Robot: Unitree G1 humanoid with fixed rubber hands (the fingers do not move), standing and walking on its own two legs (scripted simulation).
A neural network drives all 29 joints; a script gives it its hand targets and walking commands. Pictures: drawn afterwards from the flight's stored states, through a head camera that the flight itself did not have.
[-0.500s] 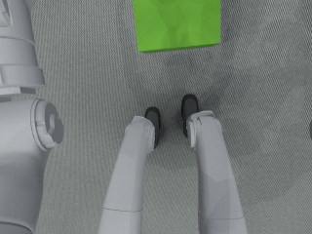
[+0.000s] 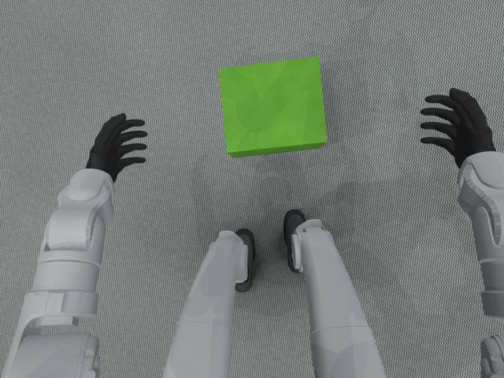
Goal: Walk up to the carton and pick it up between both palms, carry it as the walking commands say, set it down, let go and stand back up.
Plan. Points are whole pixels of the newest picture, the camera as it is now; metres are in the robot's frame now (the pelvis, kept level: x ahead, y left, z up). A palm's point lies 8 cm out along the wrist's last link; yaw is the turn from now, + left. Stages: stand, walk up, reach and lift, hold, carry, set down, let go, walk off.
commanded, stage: let go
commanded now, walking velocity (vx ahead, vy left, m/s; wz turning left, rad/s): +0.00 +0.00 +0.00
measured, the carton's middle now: (272, 111) +0.57 +0.00 -0.61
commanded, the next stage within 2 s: stand in 1.02 s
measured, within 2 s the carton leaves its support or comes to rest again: neither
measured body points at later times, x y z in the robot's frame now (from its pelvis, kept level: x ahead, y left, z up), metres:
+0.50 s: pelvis +0.06 -0.01 +0.06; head +0.13 -0.04 +0.51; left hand +0.25 +0.22 +0.00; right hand +0.25 -0.27 -0.03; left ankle +0.06 +0.10 -0.65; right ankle +0.13 -0.08 -0.65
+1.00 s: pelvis +0.09 -0.01 +0.07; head +0.14 -0.04 +0.52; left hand +0.26 +0.22 +0.00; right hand +0.26 -0.27 -0.01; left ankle +0.06 +0.10 -0.65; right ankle +0.13 -0.08 -0.65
